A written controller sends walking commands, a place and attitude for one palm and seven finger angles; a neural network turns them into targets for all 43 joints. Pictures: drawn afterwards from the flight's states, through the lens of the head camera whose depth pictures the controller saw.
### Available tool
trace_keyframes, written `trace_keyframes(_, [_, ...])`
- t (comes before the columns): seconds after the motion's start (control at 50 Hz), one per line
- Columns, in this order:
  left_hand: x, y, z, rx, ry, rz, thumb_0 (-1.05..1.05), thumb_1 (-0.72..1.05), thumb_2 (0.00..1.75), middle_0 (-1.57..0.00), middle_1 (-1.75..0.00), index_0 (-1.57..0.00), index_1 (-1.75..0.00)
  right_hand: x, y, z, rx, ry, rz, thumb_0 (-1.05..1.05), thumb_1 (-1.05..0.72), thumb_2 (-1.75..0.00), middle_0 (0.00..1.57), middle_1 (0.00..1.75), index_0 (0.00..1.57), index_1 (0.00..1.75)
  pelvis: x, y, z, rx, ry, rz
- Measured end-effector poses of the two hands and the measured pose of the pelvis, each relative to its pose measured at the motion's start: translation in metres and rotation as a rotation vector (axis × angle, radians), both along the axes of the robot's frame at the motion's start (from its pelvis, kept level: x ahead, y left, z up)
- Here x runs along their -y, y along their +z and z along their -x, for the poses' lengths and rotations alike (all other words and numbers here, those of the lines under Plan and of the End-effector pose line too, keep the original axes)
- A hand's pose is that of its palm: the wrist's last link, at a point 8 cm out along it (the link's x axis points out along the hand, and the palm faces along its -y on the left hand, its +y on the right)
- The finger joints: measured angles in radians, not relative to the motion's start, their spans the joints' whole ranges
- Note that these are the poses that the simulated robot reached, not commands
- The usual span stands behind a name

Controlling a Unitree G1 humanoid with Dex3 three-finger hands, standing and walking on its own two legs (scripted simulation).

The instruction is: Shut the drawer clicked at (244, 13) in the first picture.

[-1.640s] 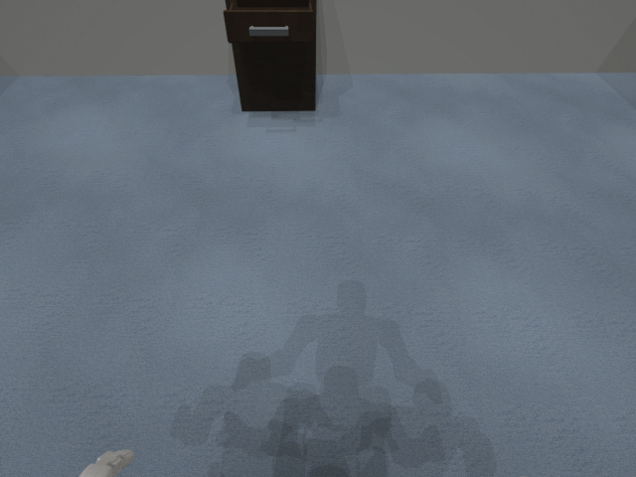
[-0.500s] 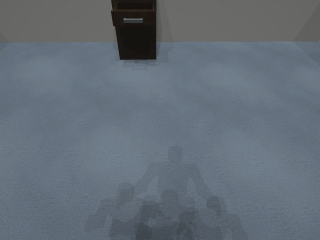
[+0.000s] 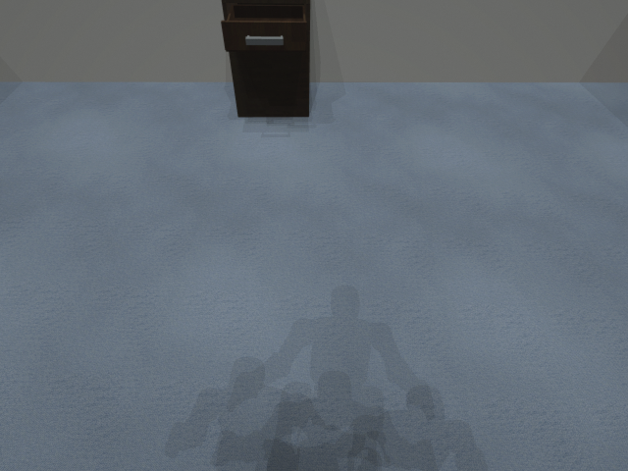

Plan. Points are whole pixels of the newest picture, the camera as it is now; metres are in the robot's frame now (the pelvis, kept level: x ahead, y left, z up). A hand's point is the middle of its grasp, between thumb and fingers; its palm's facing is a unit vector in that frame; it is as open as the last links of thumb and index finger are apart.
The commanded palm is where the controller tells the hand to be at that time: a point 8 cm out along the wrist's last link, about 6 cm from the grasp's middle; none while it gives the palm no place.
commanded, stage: walk to a spot facing it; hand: left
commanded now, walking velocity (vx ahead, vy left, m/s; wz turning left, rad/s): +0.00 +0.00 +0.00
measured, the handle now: (264, 39) +1.88 +0.33 -0.22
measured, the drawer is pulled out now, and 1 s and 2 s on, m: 0.25 0.25 0.25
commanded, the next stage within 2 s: none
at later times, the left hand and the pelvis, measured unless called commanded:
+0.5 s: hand out of the picture +0.03 +0.21 -0.20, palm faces +0.01 -0.99 -0.13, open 7.4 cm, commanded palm none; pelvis +0.08 +0.04 -0.01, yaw +0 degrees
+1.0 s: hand (236, 323) +0.41 +0.17 -0.19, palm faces +0.01 -0.99 -0.17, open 7.3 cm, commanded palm none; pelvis +0.30 +0.00 -0.03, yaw +2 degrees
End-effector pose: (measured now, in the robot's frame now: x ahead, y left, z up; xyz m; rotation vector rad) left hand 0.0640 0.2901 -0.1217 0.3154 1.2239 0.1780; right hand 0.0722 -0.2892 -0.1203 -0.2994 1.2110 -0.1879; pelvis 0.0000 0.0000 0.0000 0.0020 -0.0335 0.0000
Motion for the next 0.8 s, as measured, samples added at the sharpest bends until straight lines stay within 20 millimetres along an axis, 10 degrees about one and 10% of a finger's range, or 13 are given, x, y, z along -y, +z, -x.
trace_keyframes(0.22, [0.009,-0.006,0.005,-0.019,0.015,0.016,0.00,0.91,0.90,-0.21,-0.30,-0.20,-0.30,-0.008,-0.007,0.004,-0.022,-0.005,-0.018,0.00,-0.91,-0.90,0.20,0.30,0.20,0.30,0.000,-0.002,-0.008,-0.004,-0.002,0.004])
trace_keyframes(0.48, [0.025,-0.048,0.046,-0.261,0.116,0.194,0.01,0.91,0.90,-0.21,-0.30,-0.20,-0.30,-0.084,-0.019,0.028,-0.156,-0.103,-0.075,0.00,-0.91,-0.90,0.20,0.29,0.20,0.30,-0.037,-0.014,-0.072,-0.023,-0.004,0.025])
trace_keyframes(0.6, [0.021,-0.039,-0.025,-0.217,0.081,0.212,0.01,0.91,0.90,-0.20,-0.30,-0.20,-0.30,-0.123,-0.006,0.057,-0.301,-0.194,-0.115,0.00,-0.91,-0.90,0.20,0.29,0.20,0.30,-0.044,-0.003,-0.112,-0.030,0.010,0.038])
trace_keyframes(0.8, [0.040,-0.040,-0.228,0.013,-0.032,0.200,0.01,0.92,0.90,-0.20,-0.30,-0.19,-0.30,-0.151,-0.006,0.045,-0.512,-0.312,-0.192,0.00,-0.91,-0.90,0.20,0.30,0.20,0.30,-0.031,-0.015,-0.199,-0.032,-0.004,0.024])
